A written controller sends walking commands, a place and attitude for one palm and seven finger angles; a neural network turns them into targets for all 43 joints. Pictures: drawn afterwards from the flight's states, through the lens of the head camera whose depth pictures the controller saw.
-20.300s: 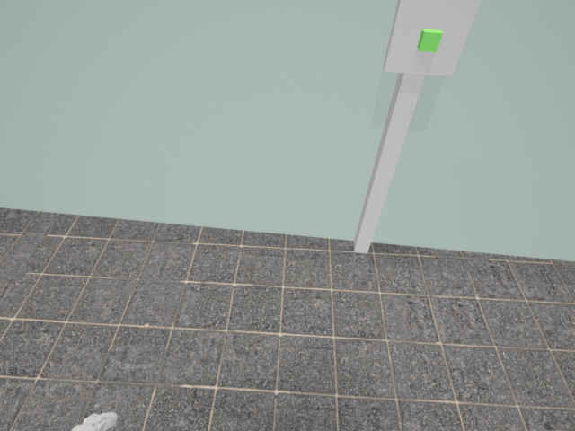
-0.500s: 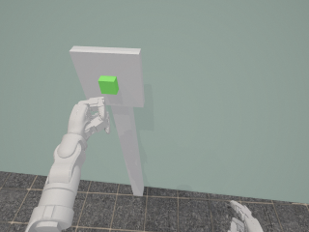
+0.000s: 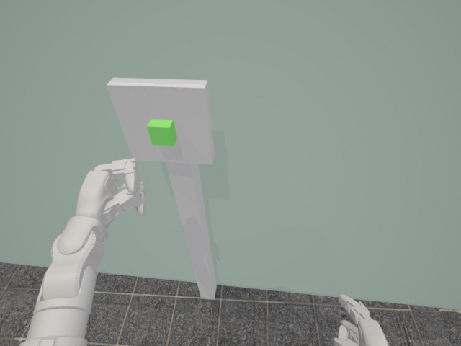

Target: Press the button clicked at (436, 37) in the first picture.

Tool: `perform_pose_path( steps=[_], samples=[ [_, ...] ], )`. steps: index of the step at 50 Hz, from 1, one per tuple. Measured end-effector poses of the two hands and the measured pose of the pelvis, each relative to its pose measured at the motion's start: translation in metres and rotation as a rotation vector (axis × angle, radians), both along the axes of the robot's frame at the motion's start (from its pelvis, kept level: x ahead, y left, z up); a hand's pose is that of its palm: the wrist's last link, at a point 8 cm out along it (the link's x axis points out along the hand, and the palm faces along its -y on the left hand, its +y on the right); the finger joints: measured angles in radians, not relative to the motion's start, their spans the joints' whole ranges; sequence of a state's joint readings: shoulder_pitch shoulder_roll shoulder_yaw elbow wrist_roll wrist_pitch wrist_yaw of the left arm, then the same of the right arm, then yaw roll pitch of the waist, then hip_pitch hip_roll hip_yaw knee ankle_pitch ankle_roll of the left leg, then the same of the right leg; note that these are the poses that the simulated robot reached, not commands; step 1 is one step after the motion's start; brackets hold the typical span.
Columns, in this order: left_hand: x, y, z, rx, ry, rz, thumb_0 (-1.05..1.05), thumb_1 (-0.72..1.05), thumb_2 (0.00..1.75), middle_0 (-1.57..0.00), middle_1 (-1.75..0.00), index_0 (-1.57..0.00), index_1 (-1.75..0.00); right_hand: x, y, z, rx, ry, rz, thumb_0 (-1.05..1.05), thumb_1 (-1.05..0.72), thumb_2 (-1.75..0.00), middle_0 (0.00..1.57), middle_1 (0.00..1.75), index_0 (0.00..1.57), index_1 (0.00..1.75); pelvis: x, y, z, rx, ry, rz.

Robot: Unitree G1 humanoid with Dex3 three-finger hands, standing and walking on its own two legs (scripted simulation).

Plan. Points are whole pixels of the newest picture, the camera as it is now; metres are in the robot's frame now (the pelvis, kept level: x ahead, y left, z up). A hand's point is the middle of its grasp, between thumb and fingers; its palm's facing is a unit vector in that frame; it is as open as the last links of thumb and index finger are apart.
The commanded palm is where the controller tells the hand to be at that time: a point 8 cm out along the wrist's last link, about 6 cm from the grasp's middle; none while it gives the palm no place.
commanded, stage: draw the hand back to the body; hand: left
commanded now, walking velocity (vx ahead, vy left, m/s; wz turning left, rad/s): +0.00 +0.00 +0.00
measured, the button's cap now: (163, 131) +0.47 +0.16 +0.16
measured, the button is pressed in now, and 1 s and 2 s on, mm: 0 0 0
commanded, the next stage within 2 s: step back with the hand held close in 1.26 s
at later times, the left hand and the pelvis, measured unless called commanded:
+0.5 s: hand (91, 242) +0.22 +0.21 +0.15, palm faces +0.23 -0.95 -0.22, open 3.1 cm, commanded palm +0.18 +0.26 +0.16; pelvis -0.02 +0.01 +0.01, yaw +1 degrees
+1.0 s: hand (29, 264) +0.18 +0.26 +0.17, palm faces +0.40 -0.83 -0.39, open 3.1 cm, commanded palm +0.13 +0.30 +0.18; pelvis +0.01 +0.02 +0.01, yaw +0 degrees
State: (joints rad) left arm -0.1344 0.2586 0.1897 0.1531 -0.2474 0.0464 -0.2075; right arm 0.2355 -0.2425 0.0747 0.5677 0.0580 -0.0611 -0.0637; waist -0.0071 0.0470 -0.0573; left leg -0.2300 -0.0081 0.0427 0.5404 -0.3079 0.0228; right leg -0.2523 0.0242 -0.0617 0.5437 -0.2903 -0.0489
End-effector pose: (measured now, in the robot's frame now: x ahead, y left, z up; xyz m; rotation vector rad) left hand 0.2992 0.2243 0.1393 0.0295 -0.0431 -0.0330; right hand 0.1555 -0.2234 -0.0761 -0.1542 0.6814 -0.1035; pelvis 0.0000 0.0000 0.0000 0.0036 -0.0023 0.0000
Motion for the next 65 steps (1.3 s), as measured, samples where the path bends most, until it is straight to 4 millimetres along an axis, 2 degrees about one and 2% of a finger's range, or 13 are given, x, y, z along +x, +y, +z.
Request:
perform_pose_path(
  steps=[6,11,15,20,26,29,37,45,53,65],
  samples=[
    [-0.034,0.01,0.003,0.003,-0.012,-0.008,0.01,0.9,0.9,-1.3,-1.5,-1.3,-1.5,-0.008,-0.004,-0.001,-0.015,0.001,-0.002,0.01,-0.9,-0.9,0.2,0.3,0.2,0.3,-0.002,0.004,0.001,-0.004,-0.023,0.008],
    [-0.057,0.015,-0.003,0.01,0.028,0.001,0.01,0.9,0.9,-1.3,-1.5,-1.3,-1.5,-0.001,-0.002,0.007,-0.034,-0.047,0.008,0.01,-0.9,-0.9,0.2,0.3,0.2,0.3,-0.009,0.006,0.001,-0.007,-0.038,0.016],
    [-0.07,0.018,0.007,0.03,-0.015,0.011,0.02,0.9,0.9,-1.31,-1.5,-1.3,-1.5,0.007,0.005,0.017,-0.033,-0.109,0.027,0.01,-0.9,-0.9,0.2,0.3,0.2,0.3,-0.014,0.008,0.002,-0.008,-0.048,0.02],
    [-0.089,0.021,0.027,0.162,-0.129,0.157,0.02,0.89,0.9,-1.31,-1.5,-1.31,-1.5,0.015,0.018,0.023,-0.033,-0.136,0.069,0.01,-0.9,-0.9,0.2,0.3,0.2,0.3,-0.017,0.01,0.004,-0.007,-0.062,0.015],
    [-0.11,0.031,0.015,0.212,-0.102,0.266,0.01,0.89,0.9,-1.31,-1.5,-1.31,-1.5,0.011,0.029,0.017,-0.022,-0.066,0.091,0.01,-0.9,-0.9,0.2,0.3,0.2,0.3,-0.017,0.012,0.008,-0.008,-0.074,0.012],
    [-0.118,0.039,0.017,0.248,-0.099,0.303,0.01,0.89,0.9,-1.31,-1.5,-1.31,-1.5,0.008,0.032,0.011,-0.02,-0.032,0.095,0.01,-0.9,-0.9,0.2,0.3,0.2,0.3,-0.014,0.014,0.009,-0.01,-0.079,0.012],
    [-0.134,0.049,0.043,0.325,-0.175,0.35,0.01,0.89,0.9,-1.31,-1.5,-1.31,-1.5,0.009,0.035,0.002,-0.005,0.003,0.089,0.01,-0.9,-0.9,0.2,0.3,0.2,0.3,-0.003,0.02,0.01,-0.01,-0.085,0.01],
    [-0.148,0.062,0.039,0.368,-0.132,0.387,0.01,0.89,0.9,-1.31,-1.5,-1.31,-1.5,0.019,0.03,0.008,-0.018,-0.01,0.072,0.01,-0.9,-0.9,0.2,0.3,0.2,0.3,0.003,0.02,0.01,-0.012,-0.082,0.005],
    [-0.168,0.072,0.051,0.419,-0.151,0.449,0.01,0.89,0.9,-1.31,-1.5,-1.31,-1.5,0.032,0.028,0.015,-0.033,-0.05,0.082,0.01,-0.9,-0.9,0.2,0.3,0.2,0.3,0.005,0.02,0.009,-0.016,-0.083,0.011],
    [-0.166,0.066,0.043,0.384,-0.135,0.451,0.01,0.89,0.9,-1.31,-1.5,-1.31,-1.5,0.028,0.032,0.014,-0.031,-0.043,0.096,0.01,-0.9,-0.9,0.2,0.3,0.2,0.3,0.001,0.016,0.01,-0.015,-0.085,0.013]
  ],
)
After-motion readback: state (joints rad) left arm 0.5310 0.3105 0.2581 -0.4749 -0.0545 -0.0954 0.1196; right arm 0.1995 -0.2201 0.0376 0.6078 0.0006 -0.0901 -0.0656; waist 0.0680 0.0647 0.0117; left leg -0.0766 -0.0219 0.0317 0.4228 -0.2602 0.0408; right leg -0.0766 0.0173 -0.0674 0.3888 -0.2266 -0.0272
